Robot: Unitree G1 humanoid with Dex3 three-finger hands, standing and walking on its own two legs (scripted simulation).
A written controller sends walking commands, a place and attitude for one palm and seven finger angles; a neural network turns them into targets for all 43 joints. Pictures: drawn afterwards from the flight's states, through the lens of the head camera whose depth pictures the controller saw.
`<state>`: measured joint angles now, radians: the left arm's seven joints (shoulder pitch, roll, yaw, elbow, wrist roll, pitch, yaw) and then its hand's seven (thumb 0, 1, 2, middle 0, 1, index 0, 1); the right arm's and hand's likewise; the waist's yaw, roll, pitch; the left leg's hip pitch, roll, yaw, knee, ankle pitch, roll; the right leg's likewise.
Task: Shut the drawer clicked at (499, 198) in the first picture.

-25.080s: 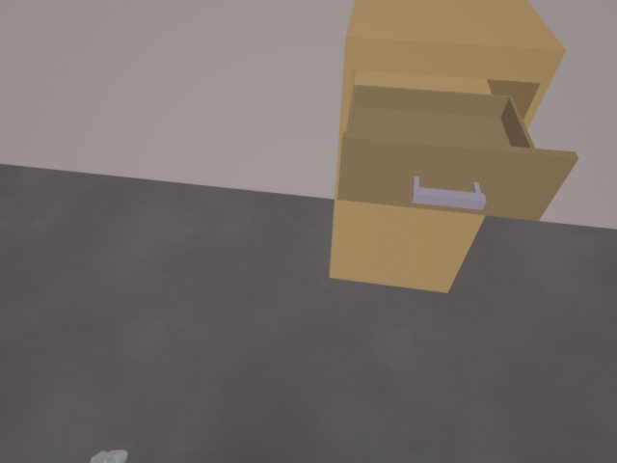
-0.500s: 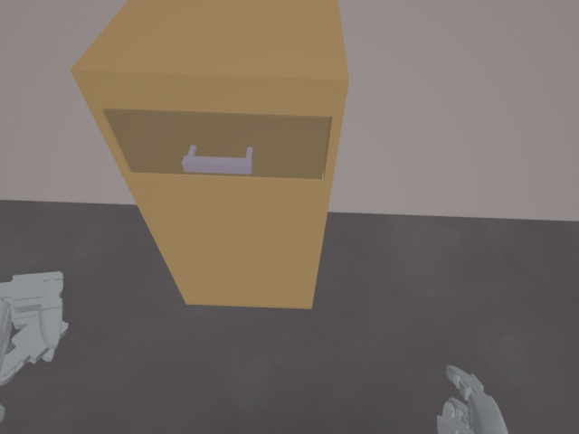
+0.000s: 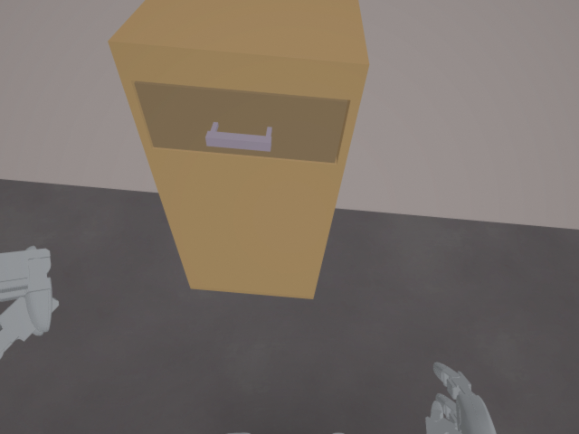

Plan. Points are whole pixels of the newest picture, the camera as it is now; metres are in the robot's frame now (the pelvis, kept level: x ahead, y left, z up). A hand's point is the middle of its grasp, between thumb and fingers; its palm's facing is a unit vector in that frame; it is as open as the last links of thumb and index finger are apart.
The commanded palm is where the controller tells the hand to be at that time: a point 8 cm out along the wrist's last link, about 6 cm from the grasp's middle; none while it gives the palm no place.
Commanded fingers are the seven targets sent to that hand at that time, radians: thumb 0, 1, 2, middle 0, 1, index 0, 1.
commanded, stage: step back with the hand held close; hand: left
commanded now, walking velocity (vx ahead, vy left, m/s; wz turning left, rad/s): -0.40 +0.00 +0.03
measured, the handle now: (240, 135) +0.66 +0.14 +0.01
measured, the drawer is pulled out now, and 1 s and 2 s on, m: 0.00 0.00 0.00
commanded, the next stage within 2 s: stop stepping back and stand still in 0.68 s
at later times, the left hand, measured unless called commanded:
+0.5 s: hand (34, 372) +0.14 +0.21 +0.19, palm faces +0.36 -0.81 -0.46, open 3.2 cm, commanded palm +0.06 +0.26 +0.19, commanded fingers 0.00 0.90 0.90 -1.40 -1.60 -1.40 -1.60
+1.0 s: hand out of the picture +0.04 +0.20 +0.18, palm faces +0.28 -0.81 -0.52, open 3.2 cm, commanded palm -0.02 +0.24 +0.19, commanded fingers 0.00 0.90 0.90 -1.40 -1.60 -1.40 -1.60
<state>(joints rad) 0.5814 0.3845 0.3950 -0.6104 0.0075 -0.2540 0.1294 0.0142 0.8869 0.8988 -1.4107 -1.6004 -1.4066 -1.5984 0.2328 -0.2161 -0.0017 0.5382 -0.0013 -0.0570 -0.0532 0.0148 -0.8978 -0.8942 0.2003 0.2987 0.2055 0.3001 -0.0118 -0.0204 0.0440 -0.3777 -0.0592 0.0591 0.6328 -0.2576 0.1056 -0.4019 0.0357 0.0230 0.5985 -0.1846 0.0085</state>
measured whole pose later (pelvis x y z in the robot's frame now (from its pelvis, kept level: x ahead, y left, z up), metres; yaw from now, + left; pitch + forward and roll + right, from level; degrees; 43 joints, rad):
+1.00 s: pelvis -0.16 -0.04 +0.02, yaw -2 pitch +3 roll +1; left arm 0.68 0.44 0.40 -0.58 -0.03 -0.23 0.13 0.01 0.89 0.90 -1.41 -1.60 -1.41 -1.60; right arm 0.19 -0.19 0.00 0.58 0.01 -0.05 -0.05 0.01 -0.90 -0.89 0.20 0.30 0.21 0.30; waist -0.04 -0.05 -0.03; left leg -0.36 -0.01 0.02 0.71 -0.40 0.01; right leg -0.32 0.05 0.04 0.45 -0.17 -0.05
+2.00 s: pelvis -0.19 -0.02 +0.01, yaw +2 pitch -1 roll +0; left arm 0.24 0.22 0.05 0.80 0.02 0.01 0.04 0.02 0.90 0.90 -0.98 -1.25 -0.99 -1.17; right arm 0.25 -0.16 0.00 0.94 -0.03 0.01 -0.01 0.01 -0.90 -0.89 0.20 0.30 0.20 0.30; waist -0.01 -0.08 0.05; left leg -0.26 -0.01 0.01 0.53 -0.26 0.02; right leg -0.22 0.02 -0.04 0.51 -0.29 -0.03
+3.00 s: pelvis -0.21 -0.03 +0.02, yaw +0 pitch -2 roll +0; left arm 0.31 0.12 0.01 1.16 0.01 -0.02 0.03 0.00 0.91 0.90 -0.20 -0.30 -0.20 -0.30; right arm 0.32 -0.11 -0.02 1.16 -0.02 0.00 -0.04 0.01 -0.90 -0.89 0.19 0.30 0.20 0.30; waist -0.02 0.01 0.04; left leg -0.20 0.01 0.04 0.42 -0.19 0.01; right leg -0.18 0.03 -0.01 0.43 -0.22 -0.04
